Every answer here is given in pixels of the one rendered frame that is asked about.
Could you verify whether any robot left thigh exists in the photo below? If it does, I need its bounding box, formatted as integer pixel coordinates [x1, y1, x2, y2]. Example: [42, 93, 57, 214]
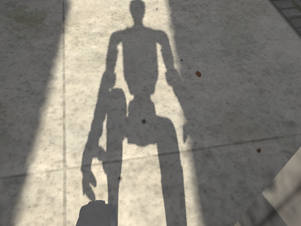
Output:
[75, 201, 118, 226]

